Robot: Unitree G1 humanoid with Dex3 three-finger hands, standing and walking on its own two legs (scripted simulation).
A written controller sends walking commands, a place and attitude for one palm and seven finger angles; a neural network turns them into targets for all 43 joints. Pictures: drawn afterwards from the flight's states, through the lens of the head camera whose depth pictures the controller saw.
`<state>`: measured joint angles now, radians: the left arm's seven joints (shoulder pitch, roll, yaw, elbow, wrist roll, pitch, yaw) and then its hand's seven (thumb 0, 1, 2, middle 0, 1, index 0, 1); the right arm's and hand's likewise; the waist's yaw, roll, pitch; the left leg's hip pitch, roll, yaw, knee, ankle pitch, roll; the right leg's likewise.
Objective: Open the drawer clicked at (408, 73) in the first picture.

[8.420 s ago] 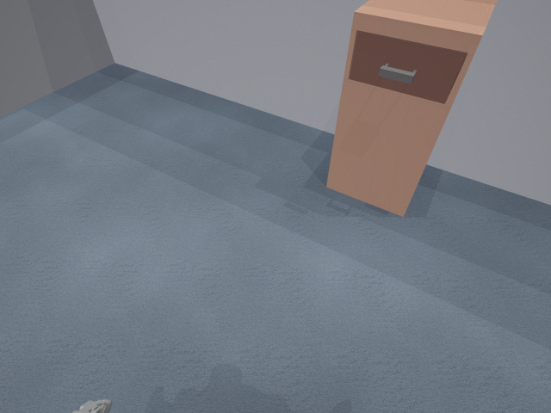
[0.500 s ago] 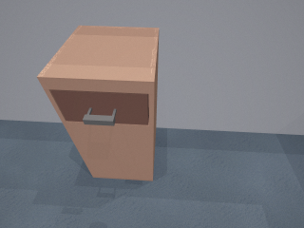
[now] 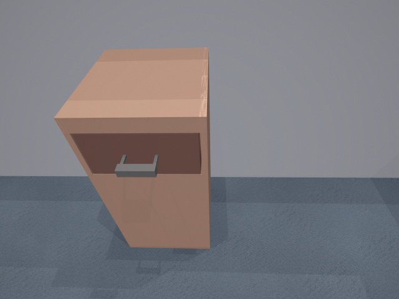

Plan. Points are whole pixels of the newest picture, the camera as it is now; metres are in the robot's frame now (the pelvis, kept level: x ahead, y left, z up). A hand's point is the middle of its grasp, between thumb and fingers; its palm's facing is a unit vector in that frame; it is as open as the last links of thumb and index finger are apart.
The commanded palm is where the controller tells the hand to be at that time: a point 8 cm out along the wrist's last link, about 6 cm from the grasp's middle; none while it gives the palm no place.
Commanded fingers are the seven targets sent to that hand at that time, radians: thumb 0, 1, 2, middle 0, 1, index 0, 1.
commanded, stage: look again from close up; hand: left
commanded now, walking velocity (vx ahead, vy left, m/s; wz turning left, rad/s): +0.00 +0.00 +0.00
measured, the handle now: (138, 164) +0.51 +0.22 -0.07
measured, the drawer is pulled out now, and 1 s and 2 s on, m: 0.00 0.00 0.00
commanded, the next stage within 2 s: raise the hand with hooked fingers in 0.12 s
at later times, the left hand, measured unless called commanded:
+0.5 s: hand (111, 262) +0.21 +0.20 -0.04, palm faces -0.04 -0.37 -0.93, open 7.8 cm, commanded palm +0.14 +0.22 -0.03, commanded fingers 0.00 0.55 0.75 -0.23 -0.53 -0.23 -0.53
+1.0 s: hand (106, 248) +0.23 +0.22 -0.02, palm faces -0.02 -0.11 -0.99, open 10.7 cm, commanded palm +0.20 +0.22 +0.03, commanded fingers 0.00 -0.03 0.50 -0.27 -0.90 -0.27 -0.90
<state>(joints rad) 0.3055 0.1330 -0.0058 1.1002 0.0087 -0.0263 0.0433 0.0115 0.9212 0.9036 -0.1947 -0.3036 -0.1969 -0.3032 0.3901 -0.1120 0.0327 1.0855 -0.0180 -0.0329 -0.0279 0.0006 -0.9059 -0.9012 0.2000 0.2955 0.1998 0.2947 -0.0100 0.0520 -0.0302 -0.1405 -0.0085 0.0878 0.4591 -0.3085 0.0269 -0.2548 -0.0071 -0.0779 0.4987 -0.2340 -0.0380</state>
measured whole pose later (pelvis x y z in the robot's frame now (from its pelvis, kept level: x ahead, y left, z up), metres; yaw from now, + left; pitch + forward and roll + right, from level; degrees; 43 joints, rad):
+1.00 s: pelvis +0.01 -0.02 -0.03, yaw -1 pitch +8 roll +1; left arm 0.31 0.35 -0.06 0.00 1.02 0.01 0.34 0.00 0.18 0.60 -0.27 -0.76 -0.27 -0.76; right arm 0.14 -0.18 0.05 0.56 -0.05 0.10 0.03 0.01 -0.90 -0.90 0.21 0.30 0.21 0.30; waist 0.07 0.04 -0.08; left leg -0.43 0.02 0.09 0.72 -0.44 0.01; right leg -0.55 0.00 -0.07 0.75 -0.35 -0.06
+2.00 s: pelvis +0.00 +0.02 +0.00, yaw +0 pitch +3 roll +0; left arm -0.06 0.47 -0.06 0.10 0.94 -0.07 0.09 0.00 -0.49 0.31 -0.31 -1.20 -0.32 -1.20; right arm 0.19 -0.26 -0.02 0.61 0.01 0.11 0.01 0.01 -0.90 -0.90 0.20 0.30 0.20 0.30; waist 0.08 0.07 -0.01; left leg -0.20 -0.03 0.09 0.43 -0.29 0.05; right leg -0.31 -0.02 -0.06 0.46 -0.20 -0.02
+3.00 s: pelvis +0.01 +0.00 -0.01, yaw +0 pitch +8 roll +1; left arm -0.30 0.44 -0.07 0.47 1.00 -0.09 0.21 0.00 -0.49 0.31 -0.32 -1.20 -0.32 -1.20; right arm 0.23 -0.27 -0.05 0.64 0.03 0.11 -0.01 0.01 -0.90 -0.90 0.20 0.30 0.20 0.30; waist 0.03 0.05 -0.06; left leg -0.34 -0.01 0.08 0.52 -0.33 0.03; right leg -0.45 0.00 -0.07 0.55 -0.24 -0.04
